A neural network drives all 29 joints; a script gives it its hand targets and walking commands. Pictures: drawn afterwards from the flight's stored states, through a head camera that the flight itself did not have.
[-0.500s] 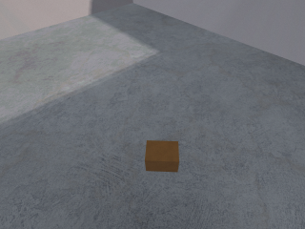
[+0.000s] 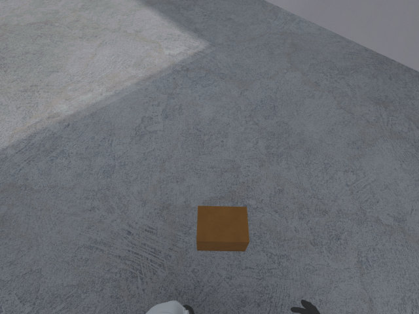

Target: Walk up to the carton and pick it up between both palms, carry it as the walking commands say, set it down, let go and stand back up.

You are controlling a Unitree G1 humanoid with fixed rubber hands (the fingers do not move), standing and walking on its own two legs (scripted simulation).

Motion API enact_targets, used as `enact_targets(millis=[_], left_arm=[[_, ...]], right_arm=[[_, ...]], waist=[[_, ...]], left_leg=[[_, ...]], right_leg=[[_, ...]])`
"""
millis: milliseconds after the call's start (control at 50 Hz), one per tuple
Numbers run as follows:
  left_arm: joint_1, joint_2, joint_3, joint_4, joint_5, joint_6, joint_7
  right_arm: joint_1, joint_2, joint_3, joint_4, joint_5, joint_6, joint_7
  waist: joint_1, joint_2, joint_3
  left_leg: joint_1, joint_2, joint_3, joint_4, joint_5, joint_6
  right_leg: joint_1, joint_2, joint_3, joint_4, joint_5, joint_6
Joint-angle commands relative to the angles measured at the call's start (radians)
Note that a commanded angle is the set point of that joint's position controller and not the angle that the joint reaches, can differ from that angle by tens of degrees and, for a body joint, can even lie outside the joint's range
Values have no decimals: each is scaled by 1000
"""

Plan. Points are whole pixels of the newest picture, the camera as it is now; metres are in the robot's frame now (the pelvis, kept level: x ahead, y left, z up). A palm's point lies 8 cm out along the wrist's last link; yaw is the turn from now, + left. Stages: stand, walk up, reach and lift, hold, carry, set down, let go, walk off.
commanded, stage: walk up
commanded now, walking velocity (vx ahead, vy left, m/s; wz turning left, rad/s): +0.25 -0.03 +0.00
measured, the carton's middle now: (221, 228) +0.51 -0.04 -0.69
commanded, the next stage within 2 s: none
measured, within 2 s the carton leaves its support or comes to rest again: neither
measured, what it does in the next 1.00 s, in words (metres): steps on the spot: right foot, then left foot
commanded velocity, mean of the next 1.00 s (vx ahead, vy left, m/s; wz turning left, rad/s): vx -0.06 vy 0.04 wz -0.07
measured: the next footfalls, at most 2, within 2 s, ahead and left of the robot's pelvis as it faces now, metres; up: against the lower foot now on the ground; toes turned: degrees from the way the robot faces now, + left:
right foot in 0.48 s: +0.08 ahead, -0.19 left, +0.00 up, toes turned -5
left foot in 0.94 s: +0.00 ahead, +0.08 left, +0.00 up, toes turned +1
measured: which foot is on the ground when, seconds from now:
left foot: down 0.00-0.50, up 0.52-0.92, down 0.94-1.00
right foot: up 0.00-0.46, down 0.48-0.94, up 0.96-1.00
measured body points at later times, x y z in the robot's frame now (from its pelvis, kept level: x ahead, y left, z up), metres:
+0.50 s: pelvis +0.04 -0.06 +0.00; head +0.08 -0.07 +0.44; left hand +0.15 +0.18 -0.14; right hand +0.07 -0.30 -0.16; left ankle +0.06 +0.08 -0.73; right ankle +0.04 -0.19 -0.73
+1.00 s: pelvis -0.02 -0.02 +0.01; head -0.01 -0.01 +0.46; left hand -0.02 +0.23 -0.15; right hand +0.02 -0.27 -0.14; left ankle -0.04 +0.08 -0.73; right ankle +0.03 -0.18 -0.71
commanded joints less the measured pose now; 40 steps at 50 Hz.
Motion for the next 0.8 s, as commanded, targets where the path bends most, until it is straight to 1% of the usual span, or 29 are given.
enact_targets(millis=[0, 20, 40, 60, 80, 140, 160, 180, 200, 240, 280, 300, 320, 360, 380, 400, 420, 440, 460, 480, 500, 520, 540, 580, 620, 700, 720, 760, 780], left_arm=[[63, -7, 5, -42, 20, 16, -10], [48, 4, 4, -47, 21, 23, -12], [35, -2, -5, -49, 19, 35, -9], [2, 14, -9, -54, 12, 51, -3], [-26, 33, -12, -73, 7, 63, -1], [-88, 69, -14, -108, 6, 97, 0], [-109, 96, -10, -124, 4, 103, -3], [-139, 116, -3, -138, 5, 109, -6], [-173, 146, 11, -151, 11, 118, -9], [-261, 170, 37, -185, 25, 134, -19], [-296, 151, 38, -207, 13, 137, -16], [-308, 148, 40, -216, 12, 138, -16], [-308, 141, 37, -221, 10, 136, -16], [-272, 113, 19, -220, 1, 119, -19], [-259, 112, 15, -212, -3, 107, -18], [-237, 114, 11, -207, -9, 95, -15], [-203, 136, 12, -200, -14, 80, -9], [-181, 222, 30, -214, -7, 61, 4], [-155, 318, 45, -242, 13, 52, 17], [-151, 317, 47, -243, 15, 49, 26], [-163, 273, 35, -252, 3, 52, 36], [-184, 274, 34, -260, 2, 58, 43], [-187, 276, 30, -262, 6, 57, 51], [-164, 256, 26, -236, 13, 53, 49], [-126, 254, 32, -212, 13, 43, 44], [-84, 248, 42, -208, 20, 43, 46], [-85, 254, 46, -210, 22, 45, 44], [-142, 231, 38, -209, 19, 43, 25], [-149, 224, 35, -199, 15, 46, 14]], right_arm=[[214, -125, -18, 13, -4, -14, -16], [225, -113, -14, 15, -9, -14, -19], [215, -91, -5, 8, -8, -14, -26], [184, -93, 7, 4, 5, -10, -36], [193, -106, 9, 13, 6, -6, -36], [207, -135, 1, 7, 2, 9, -38], [205, -148, -11, 0, 7, 15, -43], [204, -161, -20, -13, 7, 21, -47], [210, -188, -35, -30, 7, 29, -54], [271, -214, -52, -29, -2, 54, -73], [259, -222, -58, -53, -12, 63, -79], [243, -231, -61, -68, -14, 67, -81], [227, -232, -61, -77, -13, 71, -81], [179, -204, -51, -89, -12, 83, -75], [166, -196, -49, -88, -8, 89, -69], [165, -197, -50, -81, -2, 95, -65], [188, -197, -53, -66, 6, 102, -61], [234, -144, -39, -67, 4, 105, -61], [209, -100, -35, -86, -1, 116, -60], [197, -115, -45, -74, -3, 131, -57], [217, -120, -47, -63, -11, 145, -46], [188, -159, -53, -62, -23, 150, -38], [159, -183, -62, -53, -24, 151, -31], [167, -175, -65, -32, -22, 152, -15], [145, -152, -54, -44, -19, 153, -4], [95, -125, -40, -64, -12, 164, 8], [91, -126, -38, -64, -7, 164, 8], [116, -94, -19, -37, 11, 149, 1], [117, -85, -11, -25, 14, 138, -4]], waist=[[-35, 38, -69], [-38, 58, -85], [-27, 66, -82], [-15, 97, -64], [-14, 125, -69], [-14, 189, -111], [-15, 196, -129], [-26, 170, -130], [-48, 141, -115], [-94, 102, -108], [-101, 116, -120], [-99, 108, -126], [-90, 99, -131], [-56, 123, -148], [-54, 116, -152], [-47, 94, -148], [-37, 25, -141], [-39, -197, -159], [-17, -371, -172], [-23, -300, -174], [-49, -188, -162], [-41, -140, -183], [-50, -99, -167], [-71, -110, -196], [-52, -128, -191], [-11, -218, -134], [-8, -232, -130], [-24, -279, -127], [-19, -307, -118]], left_leg=[[154, 294, -275, -299, 474, 66], [165, 270, -234, -289, 550, 56], [153, 239, -182, -264, 743, 58], [146, 206, -143, -231, 1018, 51], [159, 185, -119, -226, 1046, 48], [215, 186, -94, -203, 882, 43], [234, 198, -85, -193, 815, 46], [239, 224, -99, -184, 757, 52], [250, 271, -145, -168, 761, 71], [248, 386, -270, -161, 731, 146], [228, 414, -302, -174, 650, 189], [226, 416, -306, -174, 610, 193], [209, 390, -273, -163, 566, 178], [182, 274, -174, -117, 420, 103], [186, 230, -144, -92, 339, 70], [178, 203, -121, -55, 295, 39], [131, 167, -88, 20, 243, 3], [-8, 69, -53, 190, -152, -36], [-151, -16, -92, 446, -425, -74], [-114, -8, -157, 603, -386, -78], [-123, 2, -187, 639, -363, -81], [-179, 13, -206, 654, -369, -93], [-210, 17, -228, 711, -329, -106], [-215, 1, -218, 704, -197, -113], [-215, -2, -199, 655, -124, -120], [-169, -11, -178, 458, -163, -153], [-140, -15, -172, 402, -186, -155], [16, -33, -149, 198, -201, -142], [77, -52, -123, 111, -221, -140]], right_leg=[[-153, -39, 18, 17, 163, -12], [-133, -21, -4, -12, 193, -12], [-90, 1, -5, -71, 215, -5], [-73, 33, -15, -148, 203, 3], [-83, 56, -24, -188, 231, 4], [-75, 59, -37, -254, 302, 6], [-86, 63, -34, -264, 309, 5], [-103, 65, -27, -265, 296, 2], [-153, 60, -21, -233, 260, 5], [-253, 28, 25, -99, 139, 20], [-259, 31, 69, -30, 95, 30], [-263, 31, 81, -16, 87, 35], [-240, 30, 72, -48, 94, 35], [-148, 39, 41, -256, 126, 20], [-106, 59, 5, -386, 190, 20], [-43, 73, -21, -553, 300, 22], [50, 61, -19, -713, 468, 24], [145, -118, 178, -797, 761, -15], [163, -337, 417, -778, 1112, -121], [58, -358, 395, -789, 1102, -185], [48, -344, 321, -746, 1047, -198], [100, -337, 321, -719, 1024, -205], [119, -305, 293, -703, 1008, -182], [156, -219, 194, -727, 796, -131], [177, -196, 177, -763, 625, -115], [154, -207, 213, -793, 577, -148], [139, -202, 218, -809, 512, -156], [43, -116, 157, -866, 257, -145], [17, -85, 146, -886, 190, -144]])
